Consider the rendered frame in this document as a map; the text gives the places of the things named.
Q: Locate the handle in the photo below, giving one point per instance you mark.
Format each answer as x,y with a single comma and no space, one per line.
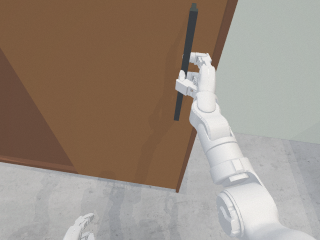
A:
192,19

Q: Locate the robot left hand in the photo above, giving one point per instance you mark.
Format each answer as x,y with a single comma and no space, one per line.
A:
75,231

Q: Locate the robot right hand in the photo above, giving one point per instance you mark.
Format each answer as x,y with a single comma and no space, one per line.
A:
195,82

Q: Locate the wardrobe door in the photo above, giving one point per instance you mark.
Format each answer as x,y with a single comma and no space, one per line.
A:
103,75
24,133

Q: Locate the robot right forearm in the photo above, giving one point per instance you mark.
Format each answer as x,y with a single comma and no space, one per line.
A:
228,165

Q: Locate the robot right upper arm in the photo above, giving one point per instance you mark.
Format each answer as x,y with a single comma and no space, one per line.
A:
247,212

